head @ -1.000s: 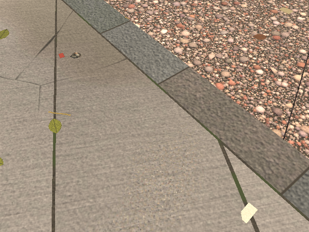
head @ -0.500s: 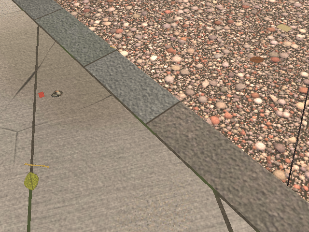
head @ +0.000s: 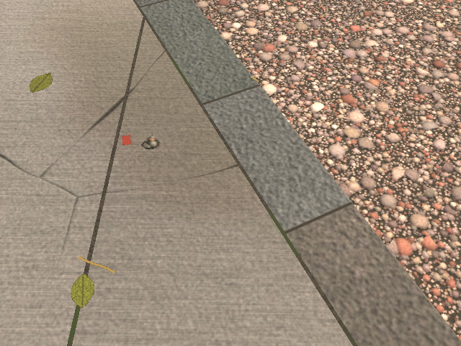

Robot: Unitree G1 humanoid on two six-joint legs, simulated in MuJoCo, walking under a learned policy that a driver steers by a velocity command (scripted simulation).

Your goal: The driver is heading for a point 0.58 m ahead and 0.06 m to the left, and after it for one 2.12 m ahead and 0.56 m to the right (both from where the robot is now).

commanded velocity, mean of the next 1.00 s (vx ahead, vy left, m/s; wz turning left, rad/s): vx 0.41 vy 0.00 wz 0.20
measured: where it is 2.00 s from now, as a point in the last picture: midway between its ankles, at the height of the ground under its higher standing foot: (229, 329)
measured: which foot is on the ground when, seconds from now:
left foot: down 0.00-0.40, up 0.42-0.84, down 0.86-1.00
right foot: up 0.00-0.38, down 0.40-0.88, up 0.90-1.00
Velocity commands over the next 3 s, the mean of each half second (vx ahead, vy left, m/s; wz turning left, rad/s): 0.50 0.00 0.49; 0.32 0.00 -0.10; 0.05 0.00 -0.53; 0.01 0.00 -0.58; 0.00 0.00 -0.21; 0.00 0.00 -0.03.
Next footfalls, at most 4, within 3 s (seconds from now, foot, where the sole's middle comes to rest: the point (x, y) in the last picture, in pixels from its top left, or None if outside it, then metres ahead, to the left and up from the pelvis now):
0.40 right None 0.42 -0.10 -0.76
0.86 left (182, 296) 0.57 0.19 -0.76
1.28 right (273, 306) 0.55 -0.07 -0.76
1.76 left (202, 294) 0.58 0.13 -0.76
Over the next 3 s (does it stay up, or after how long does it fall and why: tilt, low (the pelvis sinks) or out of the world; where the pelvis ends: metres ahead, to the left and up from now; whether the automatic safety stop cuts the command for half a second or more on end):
stays up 0.49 0.07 0.03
